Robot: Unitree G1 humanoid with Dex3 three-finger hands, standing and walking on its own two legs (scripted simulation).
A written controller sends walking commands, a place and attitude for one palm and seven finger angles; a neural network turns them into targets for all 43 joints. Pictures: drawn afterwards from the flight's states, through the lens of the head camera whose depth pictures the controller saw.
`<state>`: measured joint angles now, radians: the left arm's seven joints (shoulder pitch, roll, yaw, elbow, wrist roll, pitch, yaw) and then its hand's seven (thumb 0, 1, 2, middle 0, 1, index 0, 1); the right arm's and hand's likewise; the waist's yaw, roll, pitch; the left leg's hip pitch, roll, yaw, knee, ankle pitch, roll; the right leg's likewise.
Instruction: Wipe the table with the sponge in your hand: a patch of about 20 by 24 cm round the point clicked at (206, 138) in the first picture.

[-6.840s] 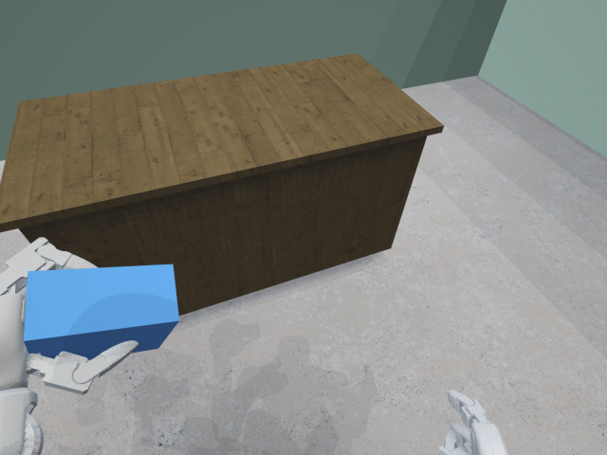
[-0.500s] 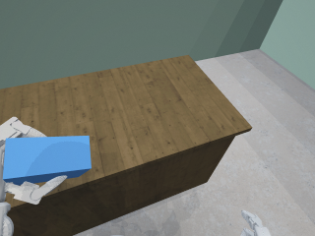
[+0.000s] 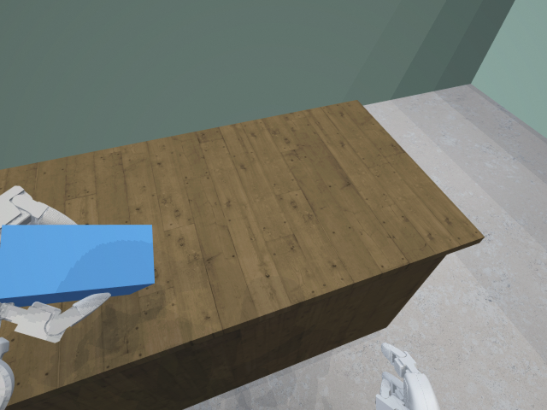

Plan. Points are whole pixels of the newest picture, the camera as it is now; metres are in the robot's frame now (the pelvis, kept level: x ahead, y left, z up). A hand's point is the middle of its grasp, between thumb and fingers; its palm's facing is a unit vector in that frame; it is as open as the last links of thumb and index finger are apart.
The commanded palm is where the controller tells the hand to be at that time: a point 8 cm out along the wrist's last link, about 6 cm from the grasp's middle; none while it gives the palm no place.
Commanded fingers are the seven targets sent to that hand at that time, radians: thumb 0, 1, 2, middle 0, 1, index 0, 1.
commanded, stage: come to a stop and stand still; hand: left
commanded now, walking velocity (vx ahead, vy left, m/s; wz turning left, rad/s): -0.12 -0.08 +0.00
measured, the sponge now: (100, 265) +0.23 +0.21 +0.16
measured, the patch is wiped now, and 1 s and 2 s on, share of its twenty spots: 0.00 0.00 0.00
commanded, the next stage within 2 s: look again from close up in 0.86 s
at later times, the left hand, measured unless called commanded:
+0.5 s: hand (37, 244) +0.23 +0.26 +0.19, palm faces +0.36 -0.82 -0.45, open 9.9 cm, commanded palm +0.17 +0.30 +0.18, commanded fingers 0.00 0.10 1.30 -1.20 -1.60 -1.20 -1.60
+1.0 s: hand (24, 261) +0.22 +0.28 +0.17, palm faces +0.37 -0.83 -0.41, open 9.9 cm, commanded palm +0.16 +0.30 +0.18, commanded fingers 0.00 0.10 1.30 -1.20 -1.60 -1.20 -1.60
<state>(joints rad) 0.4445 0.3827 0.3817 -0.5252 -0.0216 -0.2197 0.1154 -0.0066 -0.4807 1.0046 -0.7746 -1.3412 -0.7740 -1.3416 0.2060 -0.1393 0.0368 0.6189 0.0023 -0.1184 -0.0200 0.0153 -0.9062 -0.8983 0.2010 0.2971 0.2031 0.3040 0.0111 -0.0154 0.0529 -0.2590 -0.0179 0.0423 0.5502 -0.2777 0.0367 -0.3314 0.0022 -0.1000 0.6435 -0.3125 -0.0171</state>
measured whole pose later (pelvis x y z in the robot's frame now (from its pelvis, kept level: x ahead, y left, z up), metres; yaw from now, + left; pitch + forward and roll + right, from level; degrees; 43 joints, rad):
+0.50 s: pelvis +0.01 +0.02 +0.01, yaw +0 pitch +0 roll -1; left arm 0.35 0.46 0.34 -0.46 -0.02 -0.19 0.10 -0.01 -0.48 1.01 -0.78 -1.34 -0.77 -1.34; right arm 0.23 -0.22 0.04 0.53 0.04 -0.09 -0.09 0.01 -0.91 -0.90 0.20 0.30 0.20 0.30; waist 0.04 -0.02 0.04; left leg -0.22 -0.03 -0.01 0.46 -0.23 0.04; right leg -0.23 0.03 -0.07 0.42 -0.19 -0.02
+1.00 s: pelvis +0.00 +0.02 +0.01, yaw -1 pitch +0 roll +0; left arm 0.42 0.43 0.39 -0.47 -0.07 -0.24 0.11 -0.01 -0.48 1.01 -0.77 -1.34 -0.77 -1.34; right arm 0.21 -0.24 0.00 0.60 0.02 -0.15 -0.01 0.02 -0.91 -0.90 0.20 0.30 0.20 0.30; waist 0.03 -0.04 0.08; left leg -0.24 -0.06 0.01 0.47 -0.23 0.05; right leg -0.28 0.01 -0.05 0.46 -0.19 -0.02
